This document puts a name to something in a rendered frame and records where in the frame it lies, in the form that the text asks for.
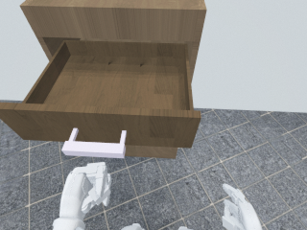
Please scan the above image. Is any drawer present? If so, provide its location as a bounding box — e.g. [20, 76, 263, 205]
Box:
[0, 40, 201, 149]

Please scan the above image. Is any left robot forearm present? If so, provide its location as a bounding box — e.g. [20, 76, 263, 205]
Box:
[53, 217, 85, 230]

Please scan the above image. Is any cabinet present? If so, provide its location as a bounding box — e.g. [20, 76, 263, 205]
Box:
[19, 0, 207, 159]

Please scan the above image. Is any handle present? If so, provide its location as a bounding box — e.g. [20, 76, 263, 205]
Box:
[61, 127, 127, 159]

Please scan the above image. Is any left robot hand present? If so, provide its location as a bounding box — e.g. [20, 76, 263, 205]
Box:
[59, 162, 112, 220]

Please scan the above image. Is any right robot hand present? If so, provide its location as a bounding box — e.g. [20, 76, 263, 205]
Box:
[222, 183, 263, 230]

